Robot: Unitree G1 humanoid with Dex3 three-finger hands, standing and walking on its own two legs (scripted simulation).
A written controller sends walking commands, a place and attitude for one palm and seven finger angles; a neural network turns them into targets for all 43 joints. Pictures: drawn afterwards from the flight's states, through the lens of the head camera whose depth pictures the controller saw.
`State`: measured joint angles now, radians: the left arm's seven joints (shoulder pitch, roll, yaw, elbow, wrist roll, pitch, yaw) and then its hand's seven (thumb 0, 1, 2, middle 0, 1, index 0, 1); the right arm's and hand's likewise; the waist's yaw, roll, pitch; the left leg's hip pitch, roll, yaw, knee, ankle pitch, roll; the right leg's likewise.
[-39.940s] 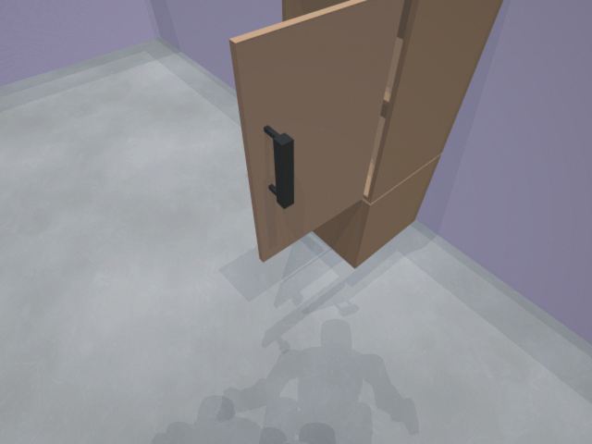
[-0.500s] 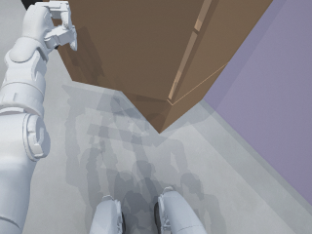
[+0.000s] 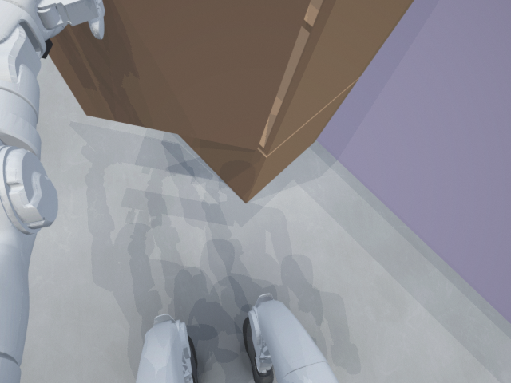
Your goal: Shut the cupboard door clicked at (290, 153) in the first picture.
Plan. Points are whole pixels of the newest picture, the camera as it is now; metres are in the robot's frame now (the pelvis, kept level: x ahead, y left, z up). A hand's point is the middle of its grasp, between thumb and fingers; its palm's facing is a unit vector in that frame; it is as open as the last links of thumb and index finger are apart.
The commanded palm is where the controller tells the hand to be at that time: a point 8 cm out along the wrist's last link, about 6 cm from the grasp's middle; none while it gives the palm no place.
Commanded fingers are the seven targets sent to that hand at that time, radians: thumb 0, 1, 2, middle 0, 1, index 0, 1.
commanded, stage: pull the fist back off the door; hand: left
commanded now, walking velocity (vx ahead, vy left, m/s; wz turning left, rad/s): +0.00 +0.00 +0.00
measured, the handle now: out of the picture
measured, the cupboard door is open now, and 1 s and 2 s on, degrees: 37 34 34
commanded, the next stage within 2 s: draw the hand back to the body in 0.94 s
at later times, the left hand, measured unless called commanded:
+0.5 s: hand (134, 7) +0.59 +0.06 +0.12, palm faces +0.09 -1.00 -0.03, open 3.1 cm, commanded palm +0.55 +0.11 +0.12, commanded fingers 0.00 0.90 0.90 -1.30 -1.50 -1.30 -1.50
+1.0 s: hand (134, 64) +0.51 +0.07 +0.12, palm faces +0.08 -1.00 -0.04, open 3.1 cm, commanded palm +0.48 +0.12 +0.12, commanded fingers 0.00 0.90 0.90 -1.30 -1.50 -1.30 -1.50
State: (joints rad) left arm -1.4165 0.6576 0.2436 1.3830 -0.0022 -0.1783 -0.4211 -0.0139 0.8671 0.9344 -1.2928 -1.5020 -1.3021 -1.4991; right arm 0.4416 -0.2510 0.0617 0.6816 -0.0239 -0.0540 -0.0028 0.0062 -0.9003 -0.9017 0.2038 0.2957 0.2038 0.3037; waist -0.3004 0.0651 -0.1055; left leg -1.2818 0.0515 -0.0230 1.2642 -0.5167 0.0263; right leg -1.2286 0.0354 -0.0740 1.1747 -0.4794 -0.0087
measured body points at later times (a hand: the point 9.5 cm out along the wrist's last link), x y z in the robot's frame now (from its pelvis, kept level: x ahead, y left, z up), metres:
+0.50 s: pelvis +0.01 -0.01 +0.02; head +0.17 -0.01 +0.44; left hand +0.58 +0.12 +0.12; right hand -0.05 -0.24 -0.09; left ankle +0.02 +0.10 -0.62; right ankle +0.03 -0.12 -0.62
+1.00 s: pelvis +0.02 -0.02 +0.04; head +0.13 -0.02 +0.48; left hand +0.50 +0.12 +0.12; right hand +0.07 -0.29 -0.08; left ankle +0.02 +0.10 -0.62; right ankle +0.03 -0.12 -0.62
